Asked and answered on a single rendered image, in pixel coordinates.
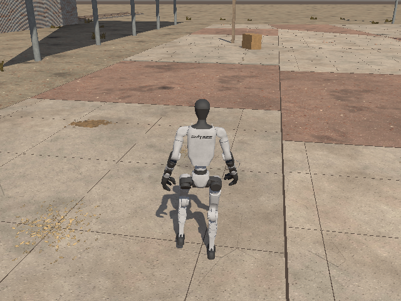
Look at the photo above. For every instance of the robot left forearm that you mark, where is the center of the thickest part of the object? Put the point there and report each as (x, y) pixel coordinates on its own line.
(169, 167)

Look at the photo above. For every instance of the robot torso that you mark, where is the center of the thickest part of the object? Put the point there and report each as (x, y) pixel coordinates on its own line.
(201, 145)

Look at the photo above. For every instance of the robot right forearm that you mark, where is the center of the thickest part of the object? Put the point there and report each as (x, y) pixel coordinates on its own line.
(231, 165)

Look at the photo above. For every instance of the robot left thigh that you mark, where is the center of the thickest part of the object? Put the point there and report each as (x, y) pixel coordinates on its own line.
(185, 183)

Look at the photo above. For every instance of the right robot hand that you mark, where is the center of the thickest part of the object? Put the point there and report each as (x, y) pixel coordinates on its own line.
(229, 176)

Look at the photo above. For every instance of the left robot upper arm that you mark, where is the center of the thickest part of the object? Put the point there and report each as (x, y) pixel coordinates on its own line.
(181, 132)

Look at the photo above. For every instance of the right robot upper arm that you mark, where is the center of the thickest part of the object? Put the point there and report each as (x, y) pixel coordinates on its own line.
(224, 142)

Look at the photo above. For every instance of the left robot hand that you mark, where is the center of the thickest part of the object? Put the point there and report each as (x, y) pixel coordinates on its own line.
(165, 181)

